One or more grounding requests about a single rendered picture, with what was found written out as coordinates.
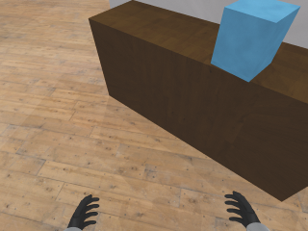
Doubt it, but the robot right hand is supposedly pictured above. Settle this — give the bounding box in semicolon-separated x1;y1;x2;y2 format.
224;191;261;228

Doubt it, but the pedestal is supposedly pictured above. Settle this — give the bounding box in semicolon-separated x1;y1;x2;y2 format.
89;0;308;202

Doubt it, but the robot left hand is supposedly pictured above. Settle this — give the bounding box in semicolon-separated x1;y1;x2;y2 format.
67;194;100;230

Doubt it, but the carton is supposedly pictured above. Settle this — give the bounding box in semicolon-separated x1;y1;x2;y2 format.
211;0;300;82

